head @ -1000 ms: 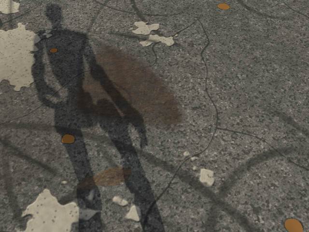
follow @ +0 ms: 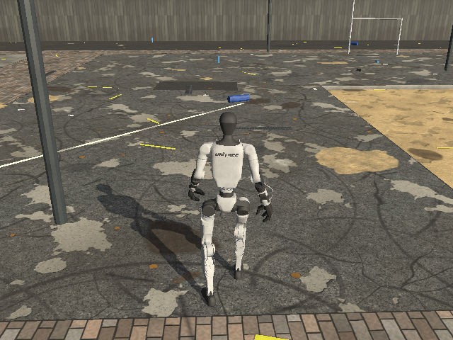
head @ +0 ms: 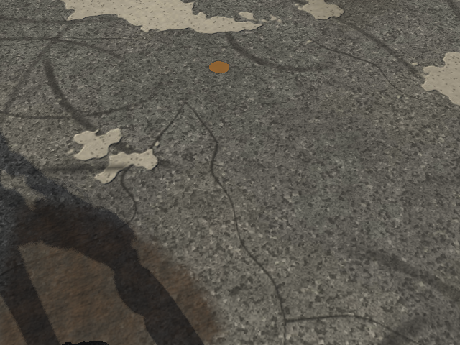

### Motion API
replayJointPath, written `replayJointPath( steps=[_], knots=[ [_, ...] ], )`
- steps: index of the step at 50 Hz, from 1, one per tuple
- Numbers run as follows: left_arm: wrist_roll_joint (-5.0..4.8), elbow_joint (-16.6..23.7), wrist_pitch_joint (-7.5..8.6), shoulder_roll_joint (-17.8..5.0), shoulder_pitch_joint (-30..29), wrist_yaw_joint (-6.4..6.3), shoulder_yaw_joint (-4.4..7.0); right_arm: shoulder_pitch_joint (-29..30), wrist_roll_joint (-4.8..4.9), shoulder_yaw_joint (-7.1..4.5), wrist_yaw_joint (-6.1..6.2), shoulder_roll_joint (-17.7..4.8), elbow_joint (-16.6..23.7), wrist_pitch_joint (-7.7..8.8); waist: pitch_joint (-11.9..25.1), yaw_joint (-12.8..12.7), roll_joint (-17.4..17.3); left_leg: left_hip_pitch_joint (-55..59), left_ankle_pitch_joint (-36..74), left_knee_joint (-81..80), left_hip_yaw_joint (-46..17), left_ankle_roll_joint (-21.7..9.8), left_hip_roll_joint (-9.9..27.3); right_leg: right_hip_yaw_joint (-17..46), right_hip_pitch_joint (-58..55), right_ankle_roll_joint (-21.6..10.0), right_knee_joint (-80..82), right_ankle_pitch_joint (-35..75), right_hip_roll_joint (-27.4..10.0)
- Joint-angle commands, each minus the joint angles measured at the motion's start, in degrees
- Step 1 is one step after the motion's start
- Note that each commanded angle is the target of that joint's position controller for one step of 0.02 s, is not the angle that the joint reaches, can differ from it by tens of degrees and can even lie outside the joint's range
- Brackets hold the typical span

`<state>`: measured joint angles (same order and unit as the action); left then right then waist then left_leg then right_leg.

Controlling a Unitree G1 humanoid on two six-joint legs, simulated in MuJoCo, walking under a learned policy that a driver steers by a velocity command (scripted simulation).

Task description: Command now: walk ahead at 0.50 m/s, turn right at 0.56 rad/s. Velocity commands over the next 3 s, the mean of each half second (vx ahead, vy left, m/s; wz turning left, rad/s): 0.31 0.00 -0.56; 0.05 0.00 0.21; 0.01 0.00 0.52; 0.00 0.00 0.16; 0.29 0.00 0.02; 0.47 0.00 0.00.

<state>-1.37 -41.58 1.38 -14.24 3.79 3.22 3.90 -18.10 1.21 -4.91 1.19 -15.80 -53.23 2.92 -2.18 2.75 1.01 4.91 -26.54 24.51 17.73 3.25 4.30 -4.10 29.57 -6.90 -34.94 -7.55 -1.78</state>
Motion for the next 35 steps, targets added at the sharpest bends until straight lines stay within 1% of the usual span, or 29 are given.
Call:
replayJointPath(
  steps=[1,2,3,4,5,6,7,9,10,11,13,14,16,18,20,21,22,23,24,25,26,27,28,29,30,31,32,34,35],
  knots=[
    [-0.43,-2.2,-0.37,-18.1,21.8,-2.13,6.71,1.8,-2.07,-0.31,0.25,-5.0,6.1,0.72,13.0,-10.0,9.1,-29.6,20.2,42.5,-2.8,-2.9,3.3,20.6,-40.8,-9.5,5.3,-1.3,-7.7],
    [0.12,0.2,0.85,-19.6,19.9,-1.60,6.11,0.4,-1.43,1.11,-0.47,-2.3,8.6,3.23,22.3,-6.6,12.9,-45.1,-8.9,55.8,-17.0,-1.4,-6.9,52.4,-51.8,-19.5,16.1,-11.5,-17.8],
    [0.45,0.1,1.68,-14.3,19.9,-1.08,4.56,7.8,1.00,0.01,-1.20,-7.1,10.0,5.04,18.8,-9.8,5.3,-51.8,-4.8,57.5,-23.0,-2.8,-3.7,48.2,-50.5,-15.9,19.6,-10.7,-17.0],
    [0.33,0.0,2.30,-11.9,17.6,-1.10,3.87,9.8,1.61,0.11,-1.42,-7.2,10.7,5.94,12.1,-8.5,4.1,-53.1,0.4,53.7,-22.3,-4.3,-1.2,39.0,-43.6,-13.5,19.0,-6.7,-14.9],
    [0.17,0.8,2.52,-10.0,13.1,-1.19,3.30,9.4,0.30,0.02,-0.88,-6.8,9.6,6.14,8.3,-5.5,-0.5,-49.3,4.8,48.6,-22.3,-4.5,1.4,32.1,-34.9,-11.2,18.8,-1.4,-12.0],
    [0.42,1.7,2.58,-7.9,9.8,-1.38,2.61,8.7,-0.91,-0.61,-0.56,-7.7,9.1,5.64,6.4,-3.5,-0.1,-45.1,7.3,44.0,-22.4,-4.1,2.9,27.4,-28.3,-9.9,19.5,4.2,-10.0],
    [1.05,2.7,2.57,-7.5,8.1,-1.71,2.27,8.0,-1.15,-0.91,-0.61,-8.0,9.0,4.76,5.4,-2.1,0.8,-41.6,8.5,42.4,-22.4,-3.4,3.3,25.3,-23.9,-9.6,20.4,11.3,-9.0],
    [1.08,2.9,2.69,-9.3,8.3,-2.45,2.68,7.6,-1.97,-0.84,-0.38,-6.6,9.6,3.38,4.9,-0.9,0.0,-39.0,9.3,38.3,-21.0,-1.2,2.3,20.8,-19.3,-9.8,19.7,27.3,-7.8],
    [1.11,2.8,2.58,-10.4,9.1,-2.94,3.00,8.4,-2.28,-0.64,-0.20,-5.8,10.1,2.92,4.7,-0.8,-0.1,-38.6,11.3,35.4,-20.3,-0.4,1.3,18.4,-17.8,-9.4,19.1,32.7,-6.7],
    [1.01,2.7,2.30,-11.1,9.8,-3.44,3.24,10.0,-2.41,-0.40,-0.05,-5.0,10.8,2.63,4.6,-1.2,0.4,-38.5,13.8,31.5,-19.6,0.3,0.1,16.6,-16.7,-8.7,18.4,35.5,-5.5],
    [0.46,2.5,1.28,-11.1,10.8,-4.22,3.34,13.5,-2.30,0.26,-0.17,-3.6,12.0,2.34,5.0,-2.4,2.4,-36.4,20.4,22.5,-19.1,0.7,-2.1,14.3,-15.2,-6.4,16.6,34.6,-2.9],
    [0.27,2.6,0.71,-11.0,11.2,-4.53,3.34,15.1,-2.05,0.49,-0.42,-3.3,12.5,2.27,5.6,-3.1,3.5,-34.8,24.0,18.2,-19.0,0.6,-3.3,14.1,-15.0,-5.2,15.9,32.6,-2.1],
    [0.14,2.5,-0.22,-11.0,12.3,-4.98,3.37,17.9,-1.50,0.61,-1.02,-3.7,13.6,2.12,6.5,-4.6,4.9,-32.6,28.9,12.1,-19.3,0.5,-5.2,16.1,-15.6,-3.6,14.5,27.2,-2.2],
    [0.14,2.3,-0.89,-10.7,13.0,-5.29,3.33,19.5,-1.33,0.38,-1.42,-4.7,14.5,2.00,6.5,-5.1,5.3,-32.1,28.3,8.4,-20.7,0.3,-6.0,19.8,-17.6,-3.0,12.3,22.6,-3.3],
    [0.24,2.9,-1.25,-10.1,12.1,-5.67,3.22,18.4,-1.56,-0.28,-1.65,-6.6,14.6,2.36,6.6,-4.1,5.9,-31.2,25.3,5.1,-22.5,-0.7,-6.0,24.4,-20.6,-2.5,8.6,19.5,-4.2],
    [0.27,3.5,-1.29,-9.8,10.9,-5.83,3.12,16.9,-1.69,-0.59,-1.69,-7.4,14.4,2.74,6.7,-3.2,6.6,-29.8,24.4,3.3,-22.8,-1.6,-5.9,26.3,-21.5,-2.0,6.3,18.4,-4.1],
    [0.15,4.3,-1.30,-9.3,8.9,-5.85,2.88,14.1,-2.00,-0.80,-1.59,-7.7,13.8,3.25,7.3,-1.2,6.5,-25.4,28.9,-1.1,-22.0,-2.8,-5.2,26.3,-21.1,-0.7,2.6,16.4,-2.3],
    [0.88,5.2,-0.97,-6.7,9.0,-5.76,1.98,10.7,-3.18,-1.10,-1.34,-9.7,13.5,3.66,11.8,-0.4,3.0,-16.5,42.4,-1.5,-25.0,-5.5,0.5,23.1,-19.5,1.6,-5.6,12.2,1.0],
    [2.17,5.3,-0.72,-3.6,15.1,-5.81,1.02,8.9,-4.57,-1.02,-1.00,-11.7,13.9,3.41,17.3,-3.1,-8.4,-2.2,68.3,2.0,-37.1,-12.0,11.8,17.3,-9.4,4.8,-18.9,-15.0,7.7],
    [1.00,4.3,-0.75,-4.9,23.8,-5.49,0.79,6.7,-4.24,-0.70,-1.30,-10.0,12.2,2.56,22.8,-6.2,-20.0,3.8,63.0,0.0,-54.7,-22.6,21.6,16.3,-1.4,7.6,-30.4,-34.7,9.7],
    [0.77,1.7,-1.46,-9.3,24.5,-5.36,1.64,9.9,-2.48,0.68,-1.76,-5.2,13.6,2.30,20.2,-5.8,-11.9,-1.1,47.1,-1.8,-54.7,-22.1,18.7,18.7,-0.9,9.3,-34.4,-31.7,6.0],
    [0.92,1.5,-2.58,-10.3,18.5,-5.46,1.92,12.1,-2.11,1.71,-2.20,-2.5,13.9,1.74,14.7,-4.2,-7.5,-5.9,37.2,-2.2,-47.0,-18.9,14.1,16.3,-0.1,10.7,-35.1,-28.5,4.4],
    [1.48,1.3,-3.59,-9.4,15.9,-5.64,1.86,13.8,-2.15,2.33,-2.78,-1.9,13.5,1.07,11.3,-4.6,-5.3,-11.2,28.9,-4.0,-43.3,-16.6,10.7,13.8,-0.5,11.3,-31.5,-26.6,2.7],
    [2.02,2.2,-4.18,-9.2,13.3,-5.74,1.93,15.5,-1.76,2.13,-2.92,-3.1,13.7,0.37,7.7,-4.7,-6.0,-16.2,23.5,-5.8,-41.7,-15.4,8.7,12.3,-1.7,11.6,-26.2,-24.4,1.5],
    [1.95,2.5,-4.28,-7.8,12.1,-5.59,1.55,16.4,-1.72,1.48,-2.80,-5.2,13.6,-0.43,5.6,-5.1,-7.5,-20.5,21.7,-7.1,-38.3,-13.8,5.5,10.1,-5.4,11.5,-19.3,-23.2,1.6],
    [1.79,2.5,-4.00,-6.5,11.4,-5.67,1.14,15.9,-1.81,0.72,-2.54,-7.2,13.7,-1.01,5.0,-4.5,-9.4,-21.9,22.6,-7.5,-36.6,-13.4,3.5,7.9,-8.1,11.5,-14.5,-22.8,2.9],
    [1.69,2.3,-3.60,-5.6,11.1,-5.85,0.91,14.5,-1.73,0.12,-2.22,-8.5,13.6,-1.41,6.0,-3.9,-10.4,-20.3,23.4,-7.2,-36.7,-13.9,3.2,7.2,-9.2,11.4,-11.0,-22.3,3.6],
    [1.31,1.8,-3.06,-6.2,10.8,-6.11,1.10,12.8,-1.29,-0.47,-1.68,-9.7,13.7,-1.76,8.4,-3.1,-10.5,-17.4,21.9,-7.3,-39.4,-15.0,4.6,7.8,-10.7,10.7,-6.9,-18.0,4.2],
    [1.18,1.7,-2.90,-6.6,10.5,-6.17,1.23,12.7,-1.05,-0.63,-1.47,-9.8,13.9,-1.91,8.8,-2.9,-10.6,-17.0,20.0,-7.6,-40.7,-15.3,5.1,8.3,-11.0,10.2,-5.3,-16.3,4.1]
  ],
)
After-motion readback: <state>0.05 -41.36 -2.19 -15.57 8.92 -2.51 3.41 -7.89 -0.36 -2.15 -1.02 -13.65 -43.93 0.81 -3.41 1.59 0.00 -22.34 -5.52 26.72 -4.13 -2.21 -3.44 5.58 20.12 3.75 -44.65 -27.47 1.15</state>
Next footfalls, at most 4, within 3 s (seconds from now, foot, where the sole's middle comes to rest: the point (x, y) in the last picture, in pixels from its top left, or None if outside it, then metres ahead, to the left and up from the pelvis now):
0.46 left None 0.42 0.05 -0.75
0.82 right None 0.29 -0.16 -0.75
1.20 left None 0.35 0.11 -0.75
1.64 right None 0.38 -0.12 -0.75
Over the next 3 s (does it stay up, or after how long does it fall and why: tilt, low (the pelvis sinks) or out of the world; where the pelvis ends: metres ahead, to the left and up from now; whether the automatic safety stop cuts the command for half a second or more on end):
stays up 0.72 0.04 0.03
